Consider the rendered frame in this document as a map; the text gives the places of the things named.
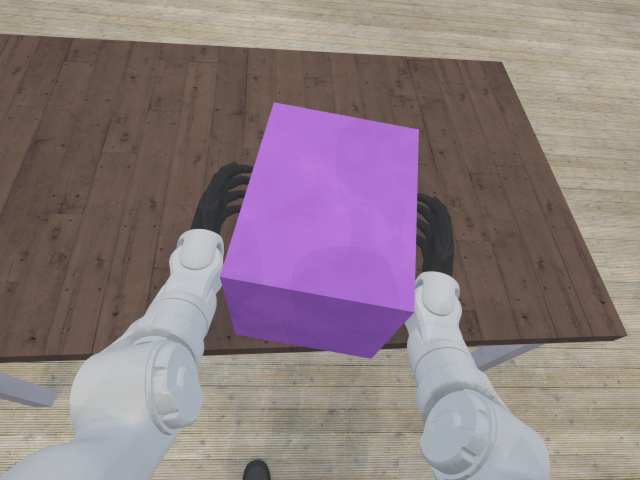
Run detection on robot left foot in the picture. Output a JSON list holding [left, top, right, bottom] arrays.
[[243, 460, 271, 480]]

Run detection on right robot upper arm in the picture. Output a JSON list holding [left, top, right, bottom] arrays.
[[420, 391, 550, 480]]

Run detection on left robot hand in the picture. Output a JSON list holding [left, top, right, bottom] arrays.
[[190, 162, 254, 235]]

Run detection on carton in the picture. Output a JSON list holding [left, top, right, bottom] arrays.
[[220, 102, 419, 359]]

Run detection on table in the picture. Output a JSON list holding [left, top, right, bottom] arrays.
[[0, 34, 628, 407]]

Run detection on left robot forearm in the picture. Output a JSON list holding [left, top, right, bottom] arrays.
[[70, 229, 224, 430]]

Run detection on right robot hand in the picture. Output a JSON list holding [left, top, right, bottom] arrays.
[[416, 193, 454, 277]]

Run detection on left robot upper arm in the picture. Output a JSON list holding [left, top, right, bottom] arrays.
[[0, 340, 203, 480]]

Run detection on right robot forearm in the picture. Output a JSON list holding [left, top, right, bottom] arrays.
[[405, 271, 514, 425]]

